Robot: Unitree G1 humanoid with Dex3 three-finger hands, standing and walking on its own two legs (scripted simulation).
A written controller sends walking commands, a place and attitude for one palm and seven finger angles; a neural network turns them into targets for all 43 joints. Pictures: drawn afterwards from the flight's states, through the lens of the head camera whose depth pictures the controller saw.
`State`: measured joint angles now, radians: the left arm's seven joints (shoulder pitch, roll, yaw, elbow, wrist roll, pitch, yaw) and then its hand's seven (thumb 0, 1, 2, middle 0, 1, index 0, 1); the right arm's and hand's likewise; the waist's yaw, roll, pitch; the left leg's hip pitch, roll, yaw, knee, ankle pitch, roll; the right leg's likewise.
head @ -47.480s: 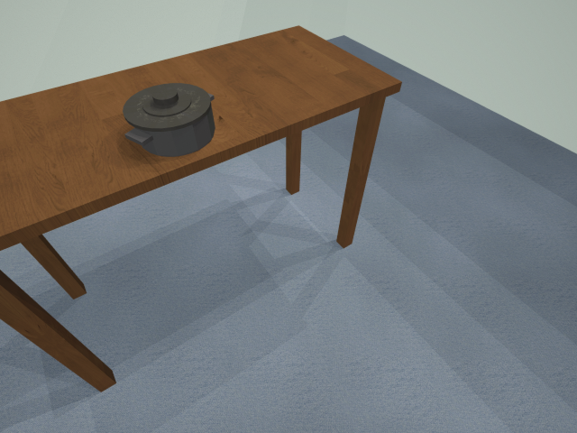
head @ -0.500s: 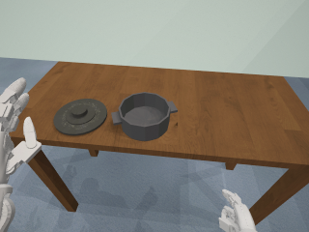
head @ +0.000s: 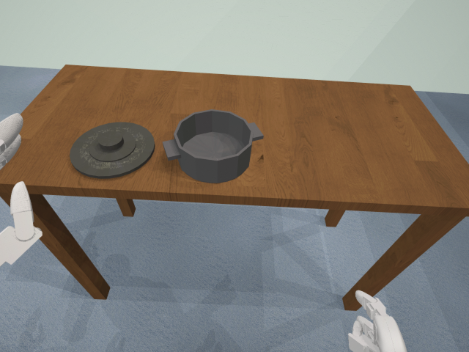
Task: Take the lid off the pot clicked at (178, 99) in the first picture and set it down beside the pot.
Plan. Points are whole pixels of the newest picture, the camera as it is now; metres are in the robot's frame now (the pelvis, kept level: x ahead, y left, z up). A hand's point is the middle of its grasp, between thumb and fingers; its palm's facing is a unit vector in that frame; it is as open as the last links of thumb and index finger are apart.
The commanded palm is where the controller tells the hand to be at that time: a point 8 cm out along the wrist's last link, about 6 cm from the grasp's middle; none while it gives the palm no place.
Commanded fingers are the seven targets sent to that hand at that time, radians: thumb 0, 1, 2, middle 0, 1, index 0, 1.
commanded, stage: step back with the hand held close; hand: left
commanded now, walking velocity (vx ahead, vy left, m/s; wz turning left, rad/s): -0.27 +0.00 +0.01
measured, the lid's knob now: (111, 140) +0.52 +0.32 +0.04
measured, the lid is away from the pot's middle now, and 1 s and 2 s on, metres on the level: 0.23 0.23 0.23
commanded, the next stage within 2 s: stop stepping back and stand still in 0.72 s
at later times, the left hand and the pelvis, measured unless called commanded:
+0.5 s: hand out of the picture +0.11 +0.24 +0.24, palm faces +0.46 -0.81 -0.37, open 7.4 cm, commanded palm +0.04 +0.29 +0.23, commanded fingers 0.00 0.90 0.90 -0.20 -0.30 -0.20 -0.30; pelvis -0.08 +0.01 -0.01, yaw +2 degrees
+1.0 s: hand out of the picture -0.02 +0.24 +0.20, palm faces +0.19 -0.85 -0.49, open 7.4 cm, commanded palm -0.07 +0.30 +0.23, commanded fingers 0.00 0.90 0.90 -0.20 -0.30 -0.20 -0.30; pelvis -0.22 +0.03 +0.01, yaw -4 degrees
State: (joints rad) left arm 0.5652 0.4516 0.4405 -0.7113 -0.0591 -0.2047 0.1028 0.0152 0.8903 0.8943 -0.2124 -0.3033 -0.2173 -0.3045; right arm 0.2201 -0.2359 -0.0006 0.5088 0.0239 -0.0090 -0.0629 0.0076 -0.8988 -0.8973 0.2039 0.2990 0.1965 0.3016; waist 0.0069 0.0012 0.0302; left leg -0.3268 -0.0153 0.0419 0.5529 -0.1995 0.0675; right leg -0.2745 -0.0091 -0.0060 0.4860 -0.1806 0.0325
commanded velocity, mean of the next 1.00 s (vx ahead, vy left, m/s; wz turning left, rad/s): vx -0.23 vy -0.01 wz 0.00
